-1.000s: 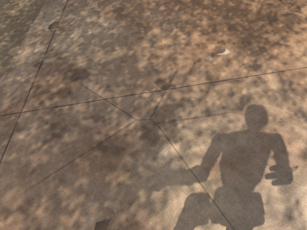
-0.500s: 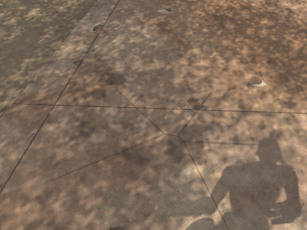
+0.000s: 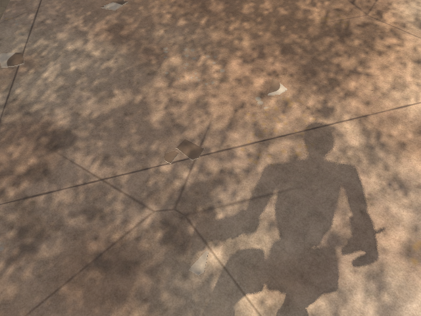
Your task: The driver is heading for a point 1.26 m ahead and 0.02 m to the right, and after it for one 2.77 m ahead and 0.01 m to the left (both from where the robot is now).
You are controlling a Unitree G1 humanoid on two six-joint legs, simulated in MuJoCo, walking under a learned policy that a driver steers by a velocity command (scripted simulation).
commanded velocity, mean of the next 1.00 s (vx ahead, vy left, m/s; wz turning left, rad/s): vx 0.49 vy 0.00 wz -0.24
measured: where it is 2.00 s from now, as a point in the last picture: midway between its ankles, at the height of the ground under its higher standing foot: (244, 147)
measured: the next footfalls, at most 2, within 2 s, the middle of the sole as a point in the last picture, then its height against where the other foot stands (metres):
left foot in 0.36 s outside the picture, level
right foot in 0.84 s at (294, 264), level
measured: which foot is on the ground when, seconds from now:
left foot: up 0.00-0.34, down 0.36-0.84, up 0.86-1.00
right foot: down 0.00-0.38, up 0.40-0.82, down 0.84-1.00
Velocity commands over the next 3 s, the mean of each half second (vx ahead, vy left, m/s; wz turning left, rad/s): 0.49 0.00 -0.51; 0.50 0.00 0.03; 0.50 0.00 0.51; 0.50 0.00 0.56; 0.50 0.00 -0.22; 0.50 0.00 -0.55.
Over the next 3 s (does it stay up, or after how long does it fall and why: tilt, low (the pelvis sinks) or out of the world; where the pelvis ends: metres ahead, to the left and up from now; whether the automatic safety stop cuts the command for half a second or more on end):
stays up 1.60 0.00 0.01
